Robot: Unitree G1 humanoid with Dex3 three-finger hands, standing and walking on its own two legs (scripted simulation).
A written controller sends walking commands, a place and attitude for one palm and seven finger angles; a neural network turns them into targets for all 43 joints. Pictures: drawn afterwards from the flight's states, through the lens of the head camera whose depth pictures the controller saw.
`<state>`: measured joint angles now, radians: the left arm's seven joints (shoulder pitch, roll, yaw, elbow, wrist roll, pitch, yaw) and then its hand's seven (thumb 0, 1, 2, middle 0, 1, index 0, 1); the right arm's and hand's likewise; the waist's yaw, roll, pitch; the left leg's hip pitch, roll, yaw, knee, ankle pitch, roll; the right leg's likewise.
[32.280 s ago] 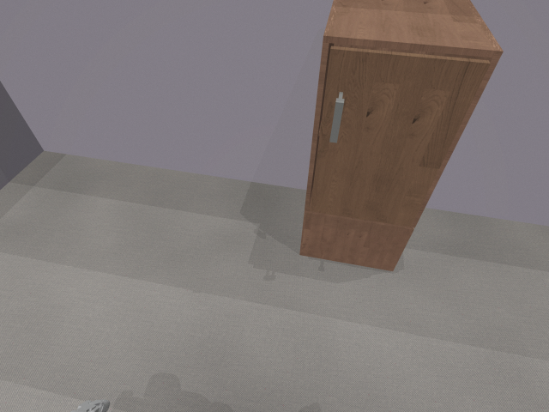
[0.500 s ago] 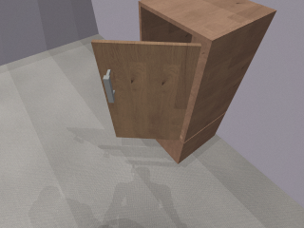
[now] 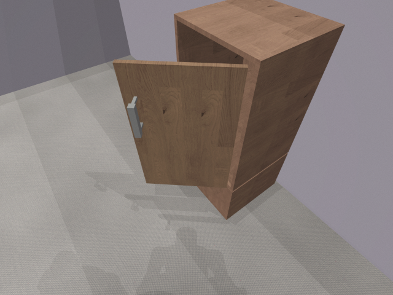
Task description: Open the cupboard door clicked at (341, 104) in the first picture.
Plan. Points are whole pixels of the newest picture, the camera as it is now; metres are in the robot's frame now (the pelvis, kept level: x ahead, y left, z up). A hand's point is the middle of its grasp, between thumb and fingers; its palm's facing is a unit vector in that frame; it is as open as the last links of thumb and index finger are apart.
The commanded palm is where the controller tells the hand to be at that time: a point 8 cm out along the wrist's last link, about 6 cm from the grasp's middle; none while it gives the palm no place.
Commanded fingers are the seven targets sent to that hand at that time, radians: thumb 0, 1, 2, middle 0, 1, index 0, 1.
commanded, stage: shuffle to correct the standing spot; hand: left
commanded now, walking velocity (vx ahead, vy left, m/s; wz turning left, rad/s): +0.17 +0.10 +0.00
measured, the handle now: (136, 117) +0.61 +0.24 -0.02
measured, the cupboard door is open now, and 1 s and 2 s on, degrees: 49 49 49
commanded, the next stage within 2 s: come to a stop and stand still in 0.32 s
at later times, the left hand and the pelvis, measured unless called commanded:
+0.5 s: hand out of the picture +0.04 +0.19 -0.18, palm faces +0.11 -0.97 -0.21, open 7.4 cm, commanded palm none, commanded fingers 0.00 0.90 0.90 -0.20 -0.30 -0.20 -0.30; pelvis +0.07 +0.02 -0.01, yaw +2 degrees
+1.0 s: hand out of the picture +0.13 +0.19 -0.16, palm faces +0.02 -0.97 -0.25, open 7.4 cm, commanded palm none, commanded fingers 0.00 0.90 0.90 -0.20 -0.30 -0.20 -0.30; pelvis +0.07 +0.00 -0.01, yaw +0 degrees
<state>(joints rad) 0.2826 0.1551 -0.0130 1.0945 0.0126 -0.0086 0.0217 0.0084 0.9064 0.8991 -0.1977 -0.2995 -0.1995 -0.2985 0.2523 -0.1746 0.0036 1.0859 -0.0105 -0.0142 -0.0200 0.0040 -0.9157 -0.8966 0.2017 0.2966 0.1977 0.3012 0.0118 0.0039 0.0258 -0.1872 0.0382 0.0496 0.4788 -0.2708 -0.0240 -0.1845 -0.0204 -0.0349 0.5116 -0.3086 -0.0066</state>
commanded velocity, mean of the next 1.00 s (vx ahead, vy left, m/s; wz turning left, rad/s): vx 0.01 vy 0.01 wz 0.00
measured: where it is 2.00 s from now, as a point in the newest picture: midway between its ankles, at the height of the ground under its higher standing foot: outside the picture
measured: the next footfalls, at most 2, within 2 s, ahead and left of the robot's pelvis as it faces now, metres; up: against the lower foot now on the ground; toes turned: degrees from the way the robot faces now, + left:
left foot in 0.58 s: +0.16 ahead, +0.16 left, +0.00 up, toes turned +6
right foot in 0.88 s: +0.11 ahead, -0.08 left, +0.00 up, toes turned -4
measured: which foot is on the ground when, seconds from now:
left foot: down 0.00-0.38, up 0.40-0.56, down 0.58-0.90, up 0.92-1.00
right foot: down 0.00-0.60, up 0.62-0.86, down 0.88-1.00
